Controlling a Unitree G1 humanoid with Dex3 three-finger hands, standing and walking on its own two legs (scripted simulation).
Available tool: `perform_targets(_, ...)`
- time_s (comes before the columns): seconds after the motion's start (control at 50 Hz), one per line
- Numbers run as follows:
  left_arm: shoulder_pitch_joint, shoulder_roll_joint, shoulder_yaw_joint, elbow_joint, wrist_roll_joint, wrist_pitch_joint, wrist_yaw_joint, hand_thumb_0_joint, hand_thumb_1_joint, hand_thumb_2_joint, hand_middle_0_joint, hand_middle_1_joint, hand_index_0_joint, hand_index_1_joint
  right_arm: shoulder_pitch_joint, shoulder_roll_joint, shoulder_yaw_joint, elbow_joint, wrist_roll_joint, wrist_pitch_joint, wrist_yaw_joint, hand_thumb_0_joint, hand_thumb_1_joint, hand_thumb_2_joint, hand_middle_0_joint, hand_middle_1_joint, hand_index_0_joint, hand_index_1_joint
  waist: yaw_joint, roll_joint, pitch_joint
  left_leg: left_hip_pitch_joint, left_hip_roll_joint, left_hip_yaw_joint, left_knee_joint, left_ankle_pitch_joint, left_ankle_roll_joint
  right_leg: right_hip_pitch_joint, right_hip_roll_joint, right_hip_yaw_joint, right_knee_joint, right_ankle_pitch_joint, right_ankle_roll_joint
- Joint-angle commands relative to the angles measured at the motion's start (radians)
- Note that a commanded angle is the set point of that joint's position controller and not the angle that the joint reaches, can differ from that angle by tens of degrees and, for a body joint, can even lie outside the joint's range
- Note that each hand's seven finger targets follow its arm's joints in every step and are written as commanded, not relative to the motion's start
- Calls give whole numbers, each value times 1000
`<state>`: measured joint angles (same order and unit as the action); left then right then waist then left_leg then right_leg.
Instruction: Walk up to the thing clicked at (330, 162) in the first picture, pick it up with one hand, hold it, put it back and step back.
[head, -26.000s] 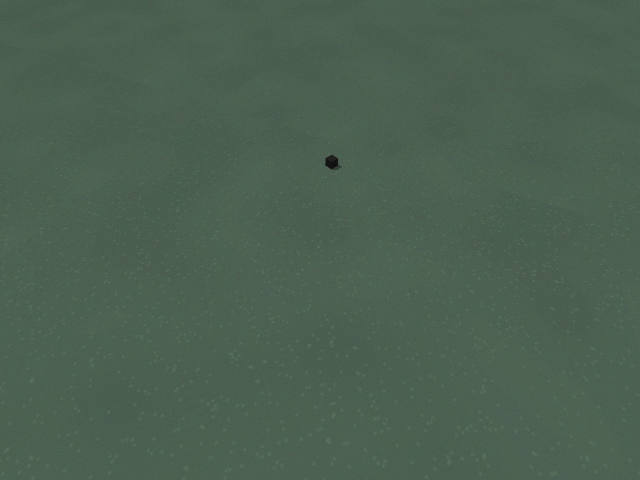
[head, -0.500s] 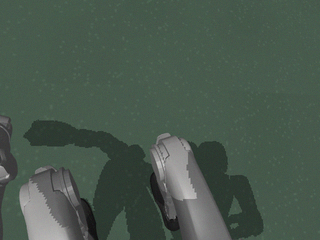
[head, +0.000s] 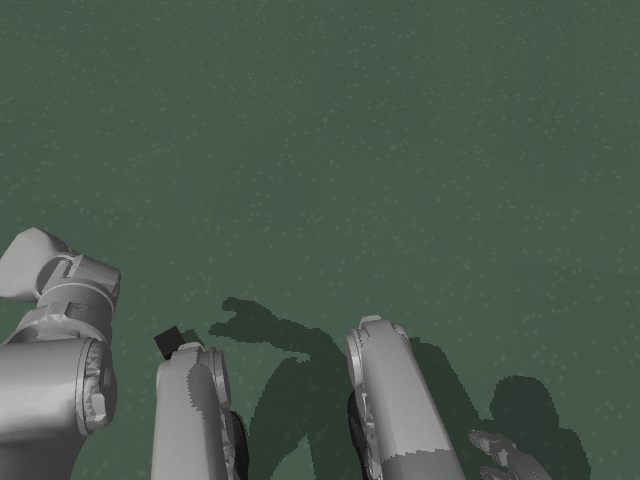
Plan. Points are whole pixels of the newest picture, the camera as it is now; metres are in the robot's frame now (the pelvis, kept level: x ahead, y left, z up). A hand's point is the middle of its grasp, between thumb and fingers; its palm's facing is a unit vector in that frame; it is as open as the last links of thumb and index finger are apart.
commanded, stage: lift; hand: left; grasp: from above
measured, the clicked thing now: (171, 344) +0.37 +0.25 -0.41
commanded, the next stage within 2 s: hold in 1.02 s
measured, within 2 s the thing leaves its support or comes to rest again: neither
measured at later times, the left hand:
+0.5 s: hand out of the picture +0.38 +0.24 +0.11, palm faces -0.21 -0.37 -0.91, open 4.8 cm
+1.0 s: hand out of the picture +0.39 +0.23 +0.21, palm faces -0.20 -0.38 -0.90, open 4.2 cm
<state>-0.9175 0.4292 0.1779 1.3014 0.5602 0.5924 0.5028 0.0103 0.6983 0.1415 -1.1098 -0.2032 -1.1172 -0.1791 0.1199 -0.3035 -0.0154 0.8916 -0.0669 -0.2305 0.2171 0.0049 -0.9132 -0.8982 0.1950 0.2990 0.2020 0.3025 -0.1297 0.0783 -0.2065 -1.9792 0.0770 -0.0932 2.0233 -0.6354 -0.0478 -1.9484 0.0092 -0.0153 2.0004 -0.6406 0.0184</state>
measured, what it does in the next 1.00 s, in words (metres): rises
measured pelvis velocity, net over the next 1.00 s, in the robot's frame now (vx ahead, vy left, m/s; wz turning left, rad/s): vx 0.07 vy -0.01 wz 0.06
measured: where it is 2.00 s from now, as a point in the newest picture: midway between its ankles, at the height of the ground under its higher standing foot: outside the picture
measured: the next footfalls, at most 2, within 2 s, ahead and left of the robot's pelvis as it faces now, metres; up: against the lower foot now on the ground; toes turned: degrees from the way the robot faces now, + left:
none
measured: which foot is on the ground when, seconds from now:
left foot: down 0.00-1.00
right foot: down 0.00-1.00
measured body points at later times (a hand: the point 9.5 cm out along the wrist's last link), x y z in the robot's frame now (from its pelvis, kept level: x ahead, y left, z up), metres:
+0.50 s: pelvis +0.04 -0.01 +0.19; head +0.13 -0.01 +0.63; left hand +0.40 +0.25 +0.16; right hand +0.16 -0.27 +0.06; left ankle +0.09 +0.15 -0.41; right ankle +0.10 -0.13 -0.41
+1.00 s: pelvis +0.07 -0.01 +0.27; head +0.13 -0.02 +0.72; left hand +0.40 +0.25 +0.26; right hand +0.16 -0.26 +0.13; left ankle +0.09 +0.15 -0.41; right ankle +0.09 -0.13 -0.41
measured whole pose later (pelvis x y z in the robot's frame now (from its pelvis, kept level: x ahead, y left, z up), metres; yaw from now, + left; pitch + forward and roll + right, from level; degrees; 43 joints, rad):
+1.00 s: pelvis +0.07 -0.01 +0.27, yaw +3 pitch +15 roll +0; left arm -0.68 0.14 -0.05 1.15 0.49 0.83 0.51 0.00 0.74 0.27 -1.11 -0.34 -1.12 -0.32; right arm 0.22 -0.26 -0.01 0.92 0.01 -0.15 0.07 0.01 -0.89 -0.90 0.20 0.30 0.20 0.30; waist -0.06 0.06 -0.16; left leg -0.79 0.07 -0.01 0.93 -0.40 -0.05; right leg -0.77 -0.01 -0.02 0.94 -0.43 0.00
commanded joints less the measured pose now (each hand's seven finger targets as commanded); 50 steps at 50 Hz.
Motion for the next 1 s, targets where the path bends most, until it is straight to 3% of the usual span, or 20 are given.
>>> perform_targets(0.0,-262,204,-64,-248,32,38,4,0,695,140,-1133,-136,-1137,-134,127,-186,-49,-57,28,-2,-60,0,-909,-902,200,300,200,300,-22,26,-622,493,-48,84,-302,58,51,466,31,-23,-428,62,-28)
perform_targets(0.08,-207,185,-99,-351,33,82,-12,0,700,143,-1147,-99,-1144,-105,85,-173,-37,-83,52,16,-108,0,-901,-900,200,300,200,300,-3,26,-595,597,-47,68,-426,23,44,531,29,-18,-520,19,-31)
perform_targets(0.22,-149,50,-183,-440,19,140,-21,0,685,221,-1162,-101,-1142,-125,65,-156,-25,-78,90,19,-164,0,-893,-898,200,299,200,299,2,15,-519,846,-37,52,-635,55,36,684,30,-36,-670,89,-35)
perform_targets(0.3,-122,5,-196,-371,14,161,-2,0,669,271,-1158,-110,-1131,-143,64,-142,-27,-49,100,15,-178,0,-887,-897,200,299,200,299,8,-7,-449,956,-32,51,-731,94,35,773,29,-42,-753,140,-39)
perform_targets(0.38,-143,-51,-215,-287,14,170,29,0,678,301,-1151,-170,-1131,-194,86,-120,-20,-26,101,10,-185,0,-886,-896,200,299,200,299,-6,-42,-386,996,-42,84,-783,195,43,894,29,-25,-842,244,-29)
perform_targets(0.4,-144,-42,-208,-275,13,170,37,0,681,307,-1167,-154,-1142,-184,80,-122,-25,-23,98,6,-186,0,-889,-898,200,299,200,299,2,-29,-367,1013,-44,87,-805,195,41,907,26,-24,-862,240,-31)
perform_targets(0.42,-148,-72,-217,-250,8,175,40,0,687,288,-1160,-159,-1140,-184,85,-107,-23,-16,97,8,-185,0,-887,-897,200,299,200,299,4,-25,-347,1008,-47,99,-817,209,42,933,26,-15,-886,249,-30)
perform_targets(0.52,-94,-51,-202,-219,23,187,54,0,691,225,-1146,-169,-1135,-184,86,-101,-31,-37,85,12,-173,0,-895,-901,200,300,200,300,32,-46,-335,1070,-57,121,-888,297,44,1087,19,0,-984,323,-19)
perform_targets(0.7,-99,-97,-199,-307,-17,230,73,0,728,265,-1108,-309,-1125,-295,122,-98,-44,-46,74,41,-158,0,-892,-897,200,300,200,300,41,-85,-385,1239,-68,130,-1021,430,45,1306,15,6,-1091,550,-1)
perform_targets(0.74,-114,-96,-193,-303,-35,237,75,0,724,285,-1094,-331,-1111,-316,123,-107,-45,-42,71,44,-158,0,-892,-897,200,300,200,300,40,-83,-366,1273,-68,129,-1058,442,43,1326,17,-3,-1113,552,-4)
perform_targets(0.84,-122,-109,-206,-286,-36,247,54,0,766,277,-1103,-352,-1126,-330,123,-108,-42,-39,76,46,-158,0,-892,-896,200,300,200,300,48,-98,-311,1316,-70,129,-1136,433,44,1354,16,-5,-1179,504,-6)
perform_targets(0.92,-114,-144,-246,-274,-15,242,32,0,761,266,-1096,-358,-1117,-338,114,-103,-34,-47,82,44,-158,0,-894,-896,200,300,200,300,48,-110,-252,1357,-73,130,-1196,416,45,1383,18,-9,-1235,469,-4)
perform_targets(0.98,-98,-141,-245,-276,-7,240,31,0,744,253,-1071,-372,-1097,-346,114,-107,-36,-47,82,40,-156,0,-892,-895,200,300,200,300,58,-104,-256,1401,-72,132,-1236,425,42,1411,18,-13,-1255,462,-11)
